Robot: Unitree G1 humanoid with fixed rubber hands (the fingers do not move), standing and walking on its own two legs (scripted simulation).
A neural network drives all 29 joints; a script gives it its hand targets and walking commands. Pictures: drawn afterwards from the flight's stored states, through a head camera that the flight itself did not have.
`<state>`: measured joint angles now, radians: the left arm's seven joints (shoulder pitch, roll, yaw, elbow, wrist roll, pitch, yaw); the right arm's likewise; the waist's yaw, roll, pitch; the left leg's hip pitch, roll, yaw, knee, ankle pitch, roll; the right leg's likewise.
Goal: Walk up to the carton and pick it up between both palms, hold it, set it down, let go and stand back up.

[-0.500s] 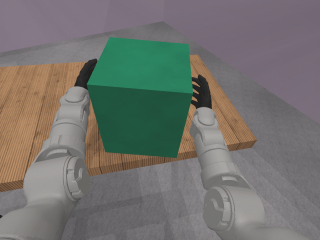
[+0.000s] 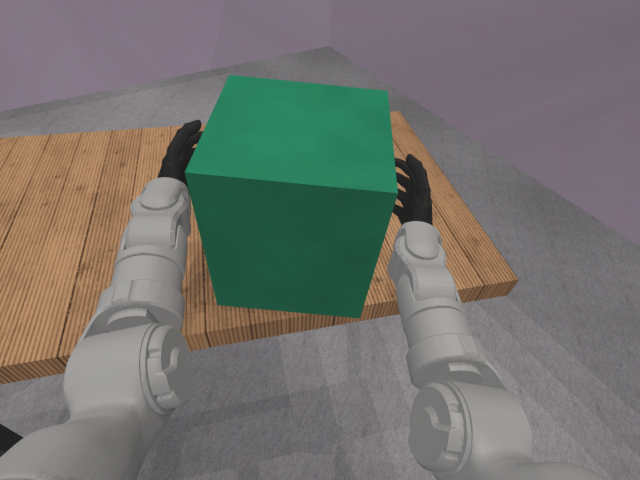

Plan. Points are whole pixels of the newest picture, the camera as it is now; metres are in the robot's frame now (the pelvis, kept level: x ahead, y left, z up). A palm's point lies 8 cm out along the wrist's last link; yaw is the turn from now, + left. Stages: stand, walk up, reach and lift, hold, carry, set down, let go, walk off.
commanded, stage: reach and lift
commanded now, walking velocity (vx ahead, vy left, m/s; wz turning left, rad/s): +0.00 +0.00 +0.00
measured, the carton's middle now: (298, 203) +0.44 +0.01 +0.11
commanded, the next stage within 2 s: none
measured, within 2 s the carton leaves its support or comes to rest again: leaves its support in 0.02 s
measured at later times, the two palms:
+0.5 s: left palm (186, 171) +0.41 +0.14 +0.20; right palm (439, 220) +0.36 -0.15 +0.16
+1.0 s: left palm (188, 158) +0.40 +0.13 +0.22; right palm (453, 195) +0.37 -0.16 +0.19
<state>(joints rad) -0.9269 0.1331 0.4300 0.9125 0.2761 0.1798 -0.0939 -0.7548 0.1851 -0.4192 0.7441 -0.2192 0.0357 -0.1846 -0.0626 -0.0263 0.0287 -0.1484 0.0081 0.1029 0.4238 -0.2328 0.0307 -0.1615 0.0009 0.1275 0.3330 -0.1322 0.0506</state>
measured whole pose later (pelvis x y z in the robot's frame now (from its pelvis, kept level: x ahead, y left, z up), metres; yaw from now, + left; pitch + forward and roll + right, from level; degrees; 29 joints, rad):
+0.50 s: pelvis -0.02 +0.00 +0.00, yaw +0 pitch -4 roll -1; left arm -0.98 0.11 0.37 0.92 0.22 0.27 -0.03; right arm -0.76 0.12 -0.39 0.75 -0.10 0.09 -0.18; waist -0.06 -0.02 0.00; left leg -0.15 0.00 0.10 0.42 -0.20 0.04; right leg -0.16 0.00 0.13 0.33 -0.11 0.05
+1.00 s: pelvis -0.02 +0.00 +0.00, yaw +0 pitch -4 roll -1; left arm -0.99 0.08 0.32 0.79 0.23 0.48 0.05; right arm -0.85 -0.02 -0.25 0.80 0.08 0.22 -0.17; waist -0.06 -0.01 -0.03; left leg -0.14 0.00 0.10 0.41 -0.20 0.04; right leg -0.16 0.00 0.13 0.33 -0.11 0.05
